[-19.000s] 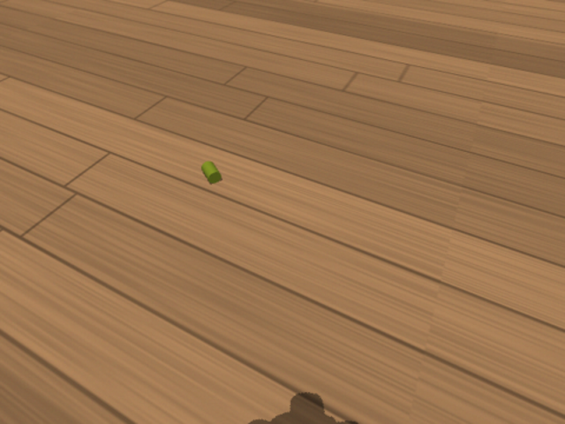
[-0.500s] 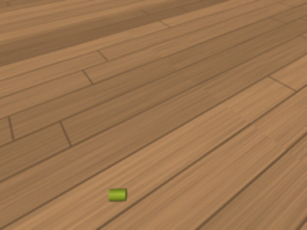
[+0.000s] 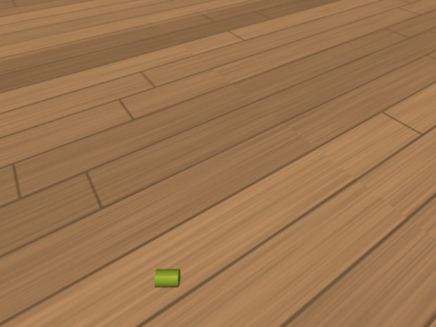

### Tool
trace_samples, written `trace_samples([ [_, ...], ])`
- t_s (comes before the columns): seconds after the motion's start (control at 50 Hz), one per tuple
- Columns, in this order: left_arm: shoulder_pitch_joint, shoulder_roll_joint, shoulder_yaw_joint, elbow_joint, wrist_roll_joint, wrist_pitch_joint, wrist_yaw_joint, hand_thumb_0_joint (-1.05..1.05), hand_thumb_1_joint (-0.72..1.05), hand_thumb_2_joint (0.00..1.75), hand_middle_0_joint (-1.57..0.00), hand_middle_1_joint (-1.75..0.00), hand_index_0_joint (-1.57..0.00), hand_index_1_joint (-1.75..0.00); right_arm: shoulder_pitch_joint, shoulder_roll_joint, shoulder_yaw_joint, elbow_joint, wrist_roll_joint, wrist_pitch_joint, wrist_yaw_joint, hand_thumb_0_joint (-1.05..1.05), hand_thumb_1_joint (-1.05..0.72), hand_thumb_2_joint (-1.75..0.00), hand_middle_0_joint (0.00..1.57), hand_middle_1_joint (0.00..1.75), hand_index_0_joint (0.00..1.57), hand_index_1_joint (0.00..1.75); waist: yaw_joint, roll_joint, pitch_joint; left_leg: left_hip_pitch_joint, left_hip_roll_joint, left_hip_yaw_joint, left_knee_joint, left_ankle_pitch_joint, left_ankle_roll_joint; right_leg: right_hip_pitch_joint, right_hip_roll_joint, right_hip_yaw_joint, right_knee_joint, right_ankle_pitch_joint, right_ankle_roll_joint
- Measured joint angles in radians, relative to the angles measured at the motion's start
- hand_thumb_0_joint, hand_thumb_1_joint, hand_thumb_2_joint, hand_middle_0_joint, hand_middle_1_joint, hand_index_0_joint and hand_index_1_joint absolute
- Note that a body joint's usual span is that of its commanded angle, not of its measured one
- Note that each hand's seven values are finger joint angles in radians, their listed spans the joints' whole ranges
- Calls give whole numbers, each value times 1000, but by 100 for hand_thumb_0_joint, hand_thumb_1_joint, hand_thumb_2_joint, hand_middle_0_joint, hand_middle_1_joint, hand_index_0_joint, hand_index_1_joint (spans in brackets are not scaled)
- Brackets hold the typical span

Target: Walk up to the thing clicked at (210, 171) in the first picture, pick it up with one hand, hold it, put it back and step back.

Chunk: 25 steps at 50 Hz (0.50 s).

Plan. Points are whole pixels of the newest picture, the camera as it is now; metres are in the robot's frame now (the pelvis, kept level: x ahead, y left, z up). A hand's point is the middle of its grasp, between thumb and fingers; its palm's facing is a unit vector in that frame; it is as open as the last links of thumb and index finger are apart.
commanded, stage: walk up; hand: left
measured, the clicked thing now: (167, 277) +0.47 +0.24 -0.74
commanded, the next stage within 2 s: stand in 0.06 s
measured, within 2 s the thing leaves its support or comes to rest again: neither
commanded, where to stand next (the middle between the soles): +0.08 -0.01 m, yaw -2 degrees
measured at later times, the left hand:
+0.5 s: hand out of the picture +0.06 +0.25 -0.15, palm faces -0.01 -0.94 -0.34, open 7.3 cm
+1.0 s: hand out of the picture +0.06 +0.24 -0.15, palm faces -0.03 -0.94 -0.34, open 7.3 cm
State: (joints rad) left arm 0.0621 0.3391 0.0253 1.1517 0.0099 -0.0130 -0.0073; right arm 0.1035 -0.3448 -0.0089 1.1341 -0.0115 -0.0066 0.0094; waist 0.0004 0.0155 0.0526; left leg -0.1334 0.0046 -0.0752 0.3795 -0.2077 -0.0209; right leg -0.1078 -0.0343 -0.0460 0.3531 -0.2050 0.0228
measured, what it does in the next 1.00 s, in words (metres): stands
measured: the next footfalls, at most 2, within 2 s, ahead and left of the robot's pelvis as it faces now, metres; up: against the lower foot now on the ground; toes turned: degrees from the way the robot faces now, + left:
none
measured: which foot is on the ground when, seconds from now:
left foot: down 0.00-1.00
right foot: down 0.00-1.00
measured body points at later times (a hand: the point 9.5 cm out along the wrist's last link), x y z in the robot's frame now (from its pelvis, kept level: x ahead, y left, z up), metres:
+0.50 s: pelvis -0.01 -0.01 +0.00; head +0.00 -0.01 +0.45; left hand +0.06 +0.30 -0.13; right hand +0.08 -0.30 -0.13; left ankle +0.00 +0.13 -0.75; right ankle -0.01 -0.13 -0.75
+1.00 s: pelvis -0.01 -0.01 +0.00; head +0.00 -0.02 +0.45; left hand +0.06 +0.29 -0.13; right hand +0.05 -0.31 -0.14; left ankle +0.00 +0.13 -0.75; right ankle -0.01 -0.13 -0.75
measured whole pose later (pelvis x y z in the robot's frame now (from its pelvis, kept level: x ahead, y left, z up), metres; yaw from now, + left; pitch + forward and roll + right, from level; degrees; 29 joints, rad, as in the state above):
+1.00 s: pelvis -0.01 -0.01 +0.00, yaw +0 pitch -2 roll +0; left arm 0.10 0.35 0.00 1.14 0.01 -0.01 -0.02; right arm 0.11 -0.36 0.01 1.14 -0.01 -0.01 0.01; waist 0.00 0.02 0.06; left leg -0.14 0.02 -0.07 0.34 -0.17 -0.04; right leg -0.13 -0.02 -0.04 0.34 -0.18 0.01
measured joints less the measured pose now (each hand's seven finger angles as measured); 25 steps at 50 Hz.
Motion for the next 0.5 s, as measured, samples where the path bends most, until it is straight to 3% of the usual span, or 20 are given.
trace_samples([
  [0.5,30,1,-17,3,-2,8,-6,1,91,90,-21,-30,-21,-30,-29,-9,11,-3,-1,-3,0,1,-91,-90,20,30,20,29,7,1,14,2,6,2,-44,43,-10,-11,5,2,-20,32,-7],
])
